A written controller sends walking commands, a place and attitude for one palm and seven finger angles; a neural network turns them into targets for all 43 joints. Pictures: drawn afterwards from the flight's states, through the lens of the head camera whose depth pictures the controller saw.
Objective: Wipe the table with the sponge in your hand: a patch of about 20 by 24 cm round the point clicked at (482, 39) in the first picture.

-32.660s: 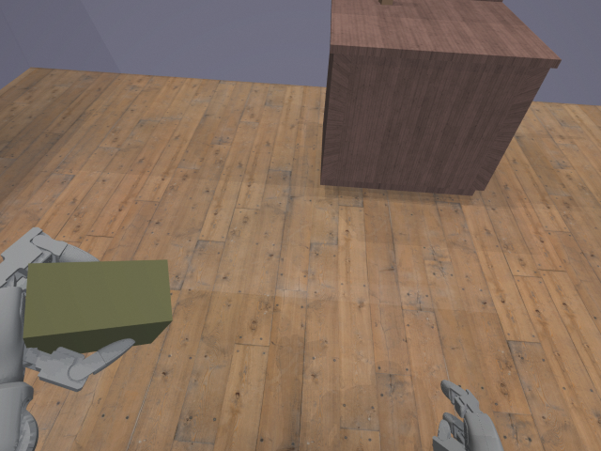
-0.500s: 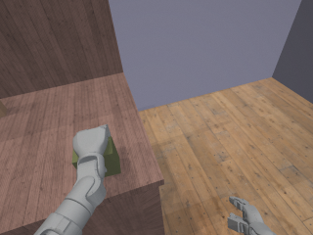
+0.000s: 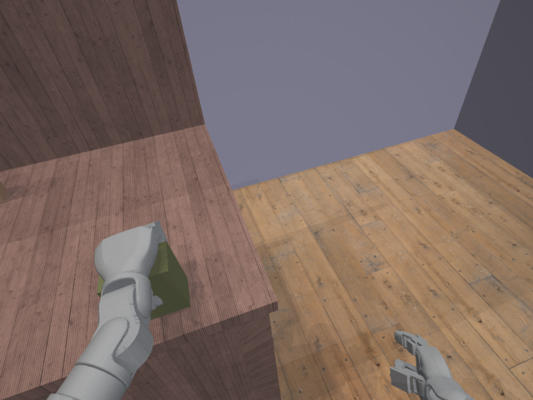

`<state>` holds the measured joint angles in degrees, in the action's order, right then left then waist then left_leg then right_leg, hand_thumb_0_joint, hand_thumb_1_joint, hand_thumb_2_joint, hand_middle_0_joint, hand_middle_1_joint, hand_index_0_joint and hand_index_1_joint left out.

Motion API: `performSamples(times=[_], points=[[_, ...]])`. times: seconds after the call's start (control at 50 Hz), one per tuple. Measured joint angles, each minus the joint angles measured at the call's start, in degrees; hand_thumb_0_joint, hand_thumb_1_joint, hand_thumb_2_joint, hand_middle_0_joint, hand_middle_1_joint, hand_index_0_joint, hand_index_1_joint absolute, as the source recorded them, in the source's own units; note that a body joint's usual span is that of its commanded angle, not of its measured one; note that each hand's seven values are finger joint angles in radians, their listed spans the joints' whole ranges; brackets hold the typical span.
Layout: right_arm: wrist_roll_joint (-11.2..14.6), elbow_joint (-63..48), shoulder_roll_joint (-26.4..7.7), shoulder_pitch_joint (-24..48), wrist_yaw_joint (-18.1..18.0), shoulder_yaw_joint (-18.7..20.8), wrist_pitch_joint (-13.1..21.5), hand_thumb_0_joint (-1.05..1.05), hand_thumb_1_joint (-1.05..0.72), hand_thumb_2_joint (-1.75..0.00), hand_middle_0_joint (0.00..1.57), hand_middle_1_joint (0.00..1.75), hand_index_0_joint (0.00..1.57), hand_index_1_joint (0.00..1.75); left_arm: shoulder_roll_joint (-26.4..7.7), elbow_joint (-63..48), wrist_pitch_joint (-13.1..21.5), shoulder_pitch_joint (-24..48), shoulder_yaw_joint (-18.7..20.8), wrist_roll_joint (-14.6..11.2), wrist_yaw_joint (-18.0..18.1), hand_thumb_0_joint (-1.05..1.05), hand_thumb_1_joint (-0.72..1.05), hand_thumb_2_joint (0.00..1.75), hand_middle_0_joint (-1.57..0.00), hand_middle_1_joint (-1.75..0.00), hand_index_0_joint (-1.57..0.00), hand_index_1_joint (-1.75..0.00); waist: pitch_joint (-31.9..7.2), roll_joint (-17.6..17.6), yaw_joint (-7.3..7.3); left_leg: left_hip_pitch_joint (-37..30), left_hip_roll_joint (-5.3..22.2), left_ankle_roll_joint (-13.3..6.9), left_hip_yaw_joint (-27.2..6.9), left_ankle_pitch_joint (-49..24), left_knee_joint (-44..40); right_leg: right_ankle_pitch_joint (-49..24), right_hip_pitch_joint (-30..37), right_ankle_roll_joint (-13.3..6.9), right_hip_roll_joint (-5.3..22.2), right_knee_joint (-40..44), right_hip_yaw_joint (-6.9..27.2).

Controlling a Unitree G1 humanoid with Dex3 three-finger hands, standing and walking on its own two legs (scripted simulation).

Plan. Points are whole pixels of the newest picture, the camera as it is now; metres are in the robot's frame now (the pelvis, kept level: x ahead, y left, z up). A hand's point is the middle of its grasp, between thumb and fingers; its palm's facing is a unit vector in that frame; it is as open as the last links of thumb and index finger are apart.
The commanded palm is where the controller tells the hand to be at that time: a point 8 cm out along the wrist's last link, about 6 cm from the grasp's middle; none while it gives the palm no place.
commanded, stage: slide back across to the middle lane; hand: left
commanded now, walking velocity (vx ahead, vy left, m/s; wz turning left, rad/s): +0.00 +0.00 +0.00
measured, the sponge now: (151, 290) +0.29 +0.24 +0.01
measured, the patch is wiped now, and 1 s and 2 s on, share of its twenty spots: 1.00 1.00 1.00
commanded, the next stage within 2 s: wipe forward along the middle lane in 0.24 s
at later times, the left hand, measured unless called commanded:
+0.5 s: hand (125, 272) +0.29 +0.27 +0.06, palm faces -0.02 -0.10 -0.99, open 10.3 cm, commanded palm +0.26 +0.28 +0.09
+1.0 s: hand (122, 255) +0.33 +0.29 +0.05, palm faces -0.08 -0.04 -1.00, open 10.3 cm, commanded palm +0.31 +0.30 +0.08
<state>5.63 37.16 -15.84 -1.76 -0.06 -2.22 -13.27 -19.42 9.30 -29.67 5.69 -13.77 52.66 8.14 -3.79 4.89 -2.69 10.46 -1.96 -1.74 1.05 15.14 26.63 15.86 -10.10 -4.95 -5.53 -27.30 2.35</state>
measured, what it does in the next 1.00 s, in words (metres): stands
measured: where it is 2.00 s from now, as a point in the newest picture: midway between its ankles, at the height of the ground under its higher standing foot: outside the picture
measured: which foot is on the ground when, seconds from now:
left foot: down 0.00-1.00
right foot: down 0.00-1.00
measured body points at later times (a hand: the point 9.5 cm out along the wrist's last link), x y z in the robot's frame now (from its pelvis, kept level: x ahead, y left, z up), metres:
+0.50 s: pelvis +0.00 +0.00 +0.00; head -0.01 -0.04 +0.45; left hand +0.29 +0.27 +0.11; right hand +0.21 -0.23 -0.10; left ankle -0.01 +0.10 -0.74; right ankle -0.02 -0.07 -0.74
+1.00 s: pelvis -0.01 -0.01 -0.01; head -0.01 -0.04 +0.44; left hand +0.33 +0.29 +0.11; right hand +0.15 -0.26 -0.13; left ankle -0.01 +0.10 -0.74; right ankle -0.02 -0.07 -0.74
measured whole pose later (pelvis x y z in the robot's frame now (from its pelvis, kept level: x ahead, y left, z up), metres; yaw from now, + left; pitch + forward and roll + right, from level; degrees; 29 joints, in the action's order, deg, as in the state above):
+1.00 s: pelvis -0.01 -0.01 -0.01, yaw +2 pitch +5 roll +0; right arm 5.0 38.8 -16.9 -9.2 -2.6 -0.7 -10.5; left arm -26.3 34.1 -12.5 22.1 -5.0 55.2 5.5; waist -5.2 3.9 -1.7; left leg 20.9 -1.6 -1.4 -1.5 15.4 31.6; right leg 15.7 -19.0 -5.7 -6.0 -30.1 -0.5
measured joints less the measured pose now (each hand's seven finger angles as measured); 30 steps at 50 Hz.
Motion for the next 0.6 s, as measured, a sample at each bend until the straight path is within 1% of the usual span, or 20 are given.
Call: performSamples(times=[0.16,0.28,0.4,0.5,0.6], points=[[-0.30,0.09,0.49,0.04,-0.81,-0.34,0.94,0.01,-0.91,-0.90,0.20,0.30,0.20,0.30,-1.10,1.46,2.87,0.38,1.68,0.04,-1.45,0.00,-0.52,1.06,-0.68,-1.35,-0.70,-1.34,0.35,-0.04,-0.28,0.34,-0.06,-0.06,-0.26,-0.51,-0.30,-0.53,-0.16,0.06,0.08,0.54,-0.24],[-0.53,0.29,0.50,-0.54,-1.14,-0.30,1.42,0.01,-0.90,-0.90,0.20,0.30,0.20,0.30,-1.94,2.01,5.42,-0.15,3.23,0.04,-1.78,0.00,-0.52,1.07,-0.69,-1.35,-0.71,-1.33,0.41,0.01,-0.42,0.51,-0.02,-0.07,-0.32,-0.37,-0.24,-0.50,-0.23,0.05,0.03,0.68,-0.26],[-0.63,0.62,0.16,-1.33,-1.32,0.07,1.82,0.01,-0.90,-0.90,0.20,0.30,0.20,0.30,-2.97,2.38,6.58,-0.56,4.60,-0.05,-1.82,0.00,-0.53,1.07,-0.69,-1.34,-0.72,-1.33,0.41,0.05,-0.51,0.77,0.04,-0.04,-0.46,-0.11,-0.11,-0.36,-0.35,-0.01,-0.05,0.82,-0.37],[-0.63,1.03,-0.27,-1.89,-1.63,0.41,2.19,0.01,-0.90,-0.90,0.20,0.30,0.20,0.30,-3.40,3.89,7.26,0.91,5.17,-0.12,-2.49,0.00,-0.53,1.07,-0.70,-1.34,-0.72,-1.32,0.42,-0.15,-0.61,1.59,0.03,0.03,-0.90,0.00,0.25,-0.28,-0.91,-0.08,-0.06,0.78,-0.80],[-0.65,1.32,-0.52,-2.40,-2.07,0.60,2.76,0.01,-0.90,-0.90,0.20,0.30,0.20,0.30,-4.07,7.13,8.89,3.80,5.71,0.56,-2.81,0.00,-0.54,1.07,-0.71,-1.33,-0.73,-1.31,0.26,-0.42,-0.64,3.04,0.06,0.15,-1.38,0.03,0.94,-0.23,-2.13,-0.21,-0.10,0.38,-1.32]])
